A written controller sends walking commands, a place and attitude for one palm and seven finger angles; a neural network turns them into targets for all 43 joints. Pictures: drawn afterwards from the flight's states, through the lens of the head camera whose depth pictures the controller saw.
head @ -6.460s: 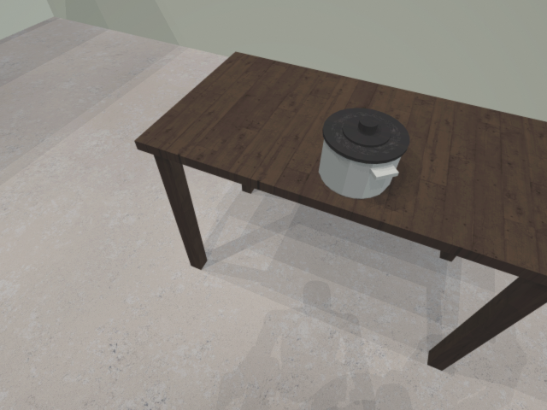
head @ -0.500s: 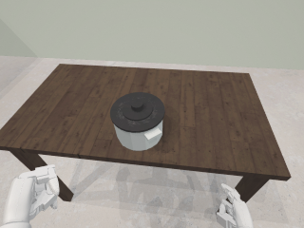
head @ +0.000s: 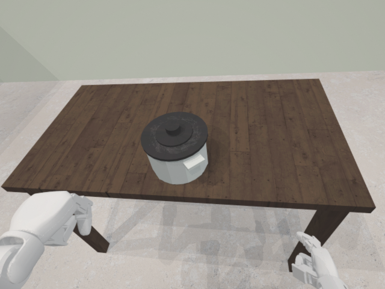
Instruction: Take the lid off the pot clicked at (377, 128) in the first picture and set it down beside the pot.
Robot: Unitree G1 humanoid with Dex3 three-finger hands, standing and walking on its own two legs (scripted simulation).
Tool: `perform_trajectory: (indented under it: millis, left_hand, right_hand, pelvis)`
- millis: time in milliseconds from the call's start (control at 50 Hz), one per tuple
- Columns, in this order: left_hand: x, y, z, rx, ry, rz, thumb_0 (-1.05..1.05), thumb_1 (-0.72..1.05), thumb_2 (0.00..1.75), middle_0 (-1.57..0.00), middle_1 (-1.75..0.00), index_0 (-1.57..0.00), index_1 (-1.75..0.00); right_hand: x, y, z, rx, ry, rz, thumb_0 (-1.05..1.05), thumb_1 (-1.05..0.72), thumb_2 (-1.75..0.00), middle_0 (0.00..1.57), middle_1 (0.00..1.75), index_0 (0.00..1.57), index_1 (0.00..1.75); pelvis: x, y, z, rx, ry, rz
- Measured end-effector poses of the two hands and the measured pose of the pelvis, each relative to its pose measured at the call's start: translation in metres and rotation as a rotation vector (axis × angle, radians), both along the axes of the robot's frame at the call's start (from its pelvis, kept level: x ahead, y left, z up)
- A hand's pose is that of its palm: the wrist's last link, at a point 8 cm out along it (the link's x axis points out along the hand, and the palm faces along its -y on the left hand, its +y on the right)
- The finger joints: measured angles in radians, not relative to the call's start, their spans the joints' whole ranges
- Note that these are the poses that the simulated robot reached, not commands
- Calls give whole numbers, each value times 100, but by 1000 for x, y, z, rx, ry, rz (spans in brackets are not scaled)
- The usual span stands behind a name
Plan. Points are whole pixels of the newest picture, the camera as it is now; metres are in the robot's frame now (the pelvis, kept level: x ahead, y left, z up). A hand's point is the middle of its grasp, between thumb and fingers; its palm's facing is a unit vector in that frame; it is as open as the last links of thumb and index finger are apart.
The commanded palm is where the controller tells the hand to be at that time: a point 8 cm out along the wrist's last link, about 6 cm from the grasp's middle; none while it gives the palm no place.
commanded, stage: reach forward and open the fingers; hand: left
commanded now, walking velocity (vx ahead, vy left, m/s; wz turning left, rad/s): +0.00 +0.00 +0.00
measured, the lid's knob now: (172, 127) +0.50 +0.11 +0.06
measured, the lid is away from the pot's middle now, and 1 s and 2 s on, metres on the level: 0.00 0.00 0.00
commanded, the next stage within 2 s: move the open hand above the knob in 0.68 s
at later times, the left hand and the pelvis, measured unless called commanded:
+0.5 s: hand (68, 197) +0.25 +0.27 +0.11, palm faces -0.16 -0.04 -0.99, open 9.0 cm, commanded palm +0.23 +0.26 +0.17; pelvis -0.02 +0.02 +0.00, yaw +0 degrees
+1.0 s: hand (86, 172) +0.30 +0.24 +0.13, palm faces -0.21 -0.04 -0.98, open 9.9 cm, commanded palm +0.28 +0.24 +0.19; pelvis -0.02 +0.01 +0.00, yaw +1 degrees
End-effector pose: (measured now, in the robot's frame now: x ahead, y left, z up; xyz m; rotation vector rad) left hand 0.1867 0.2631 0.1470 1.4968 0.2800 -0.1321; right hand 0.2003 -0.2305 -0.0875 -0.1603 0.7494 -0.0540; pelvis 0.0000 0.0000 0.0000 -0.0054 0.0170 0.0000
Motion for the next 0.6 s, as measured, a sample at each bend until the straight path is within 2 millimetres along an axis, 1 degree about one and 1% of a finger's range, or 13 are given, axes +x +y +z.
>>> perform_trajectory:
  millis: [80,240,340,480,600]
  left_hand:
    - [7,1,6,-1,-20,-48,1,42,108,-111,-92,-111,-92]
    - [24,2,12,-4,-75,-88,0,20,116,-102,-63,-102,-63]
    - [35,5,17,1,-90,-93,0,6,121,-96,-45,-96,-45]
    - [47,5,22,6,-104,-107,0,-12,129,-89,-23,-89,-23]
    - [58,5,27,9,-114,-101,0,-21,133,-86,-13,-86,-13]
  right_hand:
    - [-7,5,1,6,4,4,2,-91,-90,20,30,20,30]
    - [-24,20,-2,28,45,20,1,-91,-90,20,30,20,30]
    - [-31,30,-3,47,55,23,2,-91,-90,20,30,20,30]
    - [-34,38,-1,56,46,29,2,-91,-90,20,30,20,30]
    - [-33,40,1,55,40,36,2,-91,-90,20,30,20,30]
  pelvis:
    - [-6,2,1,-4,-7,4]
    - [-15,12,4,-4,-23,3]
    - [-19,18,4,-3,-32,-2]
    - [-24,24,5,-2,-39,-6]
    - [-26,26,4,-1,-40,-4]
